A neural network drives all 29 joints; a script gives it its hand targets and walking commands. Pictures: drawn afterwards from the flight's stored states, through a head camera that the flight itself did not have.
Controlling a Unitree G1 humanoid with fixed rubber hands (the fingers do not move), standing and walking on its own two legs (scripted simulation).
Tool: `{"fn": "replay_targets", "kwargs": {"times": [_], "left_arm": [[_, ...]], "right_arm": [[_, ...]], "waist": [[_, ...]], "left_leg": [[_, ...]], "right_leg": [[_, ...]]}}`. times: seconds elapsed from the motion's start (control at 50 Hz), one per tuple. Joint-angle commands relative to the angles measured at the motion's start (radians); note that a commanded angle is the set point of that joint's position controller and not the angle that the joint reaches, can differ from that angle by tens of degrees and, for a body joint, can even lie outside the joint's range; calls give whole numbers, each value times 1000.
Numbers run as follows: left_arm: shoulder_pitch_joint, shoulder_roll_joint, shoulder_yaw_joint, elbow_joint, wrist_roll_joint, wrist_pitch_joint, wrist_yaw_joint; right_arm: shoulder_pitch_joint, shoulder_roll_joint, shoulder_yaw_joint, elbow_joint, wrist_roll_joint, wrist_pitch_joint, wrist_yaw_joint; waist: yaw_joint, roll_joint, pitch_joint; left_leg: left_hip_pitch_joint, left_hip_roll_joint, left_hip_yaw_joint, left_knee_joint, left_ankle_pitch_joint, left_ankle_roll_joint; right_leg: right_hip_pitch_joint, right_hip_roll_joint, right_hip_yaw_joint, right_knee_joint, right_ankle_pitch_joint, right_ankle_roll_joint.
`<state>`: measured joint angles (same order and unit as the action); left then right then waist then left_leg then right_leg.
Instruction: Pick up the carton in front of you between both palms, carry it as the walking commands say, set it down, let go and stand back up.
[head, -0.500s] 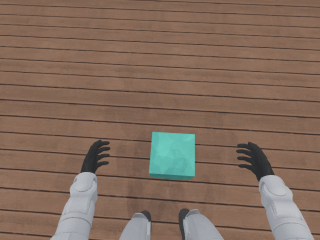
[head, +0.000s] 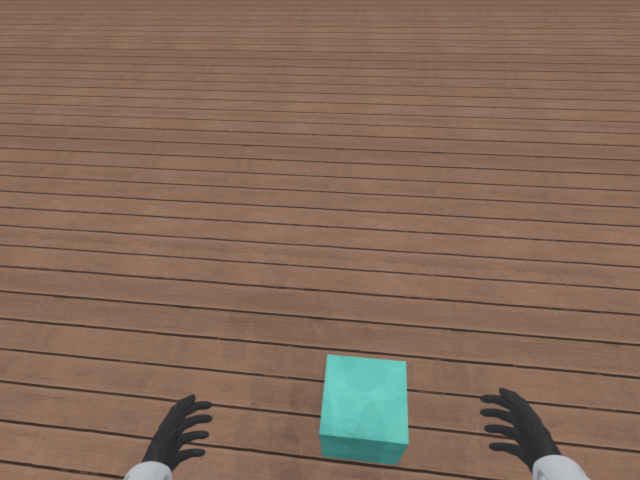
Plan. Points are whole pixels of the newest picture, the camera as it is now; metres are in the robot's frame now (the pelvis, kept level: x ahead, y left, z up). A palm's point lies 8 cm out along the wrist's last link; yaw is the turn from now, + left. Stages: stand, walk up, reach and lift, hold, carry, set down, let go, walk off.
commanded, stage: let go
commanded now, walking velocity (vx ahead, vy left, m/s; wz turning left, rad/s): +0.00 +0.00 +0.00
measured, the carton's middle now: (362, 410) +0.39 -0.06 -0.65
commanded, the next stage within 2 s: stand in 0.24 s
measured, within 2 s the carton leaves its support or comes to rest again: neither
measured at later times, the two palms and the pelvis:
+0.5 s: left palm out of the picture +0.12 +0.24 -0.11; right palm out of the picture +0.13 -0.28 -0.10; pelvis +0.03 -0.01 -0.01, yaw -3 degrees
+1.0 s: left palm out of the picture +0.13 +0.23 -0.13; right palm out of the picture +0.06 -0.29 -0.13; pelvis +0.05 -0.02 -0.02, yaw -5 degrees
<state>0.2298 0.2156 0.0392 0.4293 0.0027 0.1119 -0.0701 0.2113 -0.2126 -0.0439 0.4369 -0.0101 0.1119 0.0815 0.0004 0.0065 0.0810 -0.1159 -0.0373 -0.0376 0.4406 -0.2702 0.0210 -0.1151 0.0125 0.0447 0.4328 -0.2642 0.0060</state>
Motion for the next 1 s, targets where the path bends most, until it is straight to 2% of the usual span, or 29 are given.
{"fn": "replay_targets", "kwargs": {"times": [0.0, 0.14, 0.16, 0.18, 0.22, 0.24, 0.26, 0.3, 0.36, 0.4, 0.44, 0.68, 0.98], "left_arm": [[-58, 81, 25, -105, 5, 11, -2], [-55, 85, 33, -115, 15, 29, 0], [7, 91, 34, -48, 1, -1, 17], [-13, 90, 27, -73, -2, -8, 24], [-31, 90, 20, -86, -8, -11, 29], [72, 153, 39, 93, 54, -84, 70], [58, 190, 39, 93, 59, -112, 85], [43, 144, 28, 129, 50, -158, 81], [22, 128, 17, 171, 34, -200, 69], [41, 137, 14, 200, 30, -206, 69], [73, 148, 13, 228, 25, -201, 71], [141, 152, -4, 299, 11, -167, 90], [141, 146, -15, 372, 10, -136, 104]], "right_arm": [[-34, -98, -38, -93, -11, 12, -1], [-41, -93, -38, -112, -12, 29, -2], [-93, -127, -36, -171, -26, 82, -28], [-60, -115, -25, -163, -20, 94, -39], [-60, -105, -13, -161, -13, 105, -49], [13, -160, -30, 9, -35, -44, -88], [48, -169, -33, 16, -54, -94, -105], [15, -159, -27, 52, -52, -149, -110], [15, -144, -13, 93, -32, -189, -102], [33, -154, -9, 117, -29, -199, -102], [54, -163, -6, 138, -26, -196, -106], [158, -175, 18, 227, -10, -162, -124], [212, -168, 28, 333, -10, -125, -134]], "waist": [[-11, -4, -5], [-3, 5, -6], [15, -25, -61], [6, -2, -57], [2, 7, -56], [8, 79, -9], [-15, 63, 53], [-6, 43, 8], [-13, -26, -161], [-14, -25, -201], [-12, -13, -197], [-16, -1, -167], [-18, -11, -109]], "left_leg": [[-3, 16, 7, -89, 122, -38], [4, 14, 13, -74, 165, -39], [58, 11, 16, -42, 236, -37], [45, 9, 13, -32, 254, -39], [40, 8, 11, -29, 248, -38], [-77, 124, 3, -56, -210, -51], [-135, 132, -64, -88, -295, -50], [-147, 149, -100, -70, -248, -30], [-61, 142, -77, 11, -6, -18], [-41, 141, -66, 44, 105, -24], [-45, 140, -57, 62, 166, -26], [-81, 134, -3, 116, 314, -19], [-64, 126, 24, 87, 215, -7]], "right_leg": [[10, 31, -48, -54, 100, 1], [48, 31, -41, -45, 140, 1], [35, 57, -51, -16, 138, 8], [23, 53, -48, -14, 135, 7], [4, 52, -42, -11, 139, 6], [-193, -76, 54, -65, -114, 32], [-222, -75, 72, -70, -181, 31], [-240, -69, 90, -49, -103, 20], [-180, -77, 126, -7, 130, -5], [-170, -79, 136, 26, 253, -14], [-177, -74, 135, 43, 302, -18], [-174, -52, 136, 116, 418, -40], [-181, -42, 157, 112, 373, -62]]}}
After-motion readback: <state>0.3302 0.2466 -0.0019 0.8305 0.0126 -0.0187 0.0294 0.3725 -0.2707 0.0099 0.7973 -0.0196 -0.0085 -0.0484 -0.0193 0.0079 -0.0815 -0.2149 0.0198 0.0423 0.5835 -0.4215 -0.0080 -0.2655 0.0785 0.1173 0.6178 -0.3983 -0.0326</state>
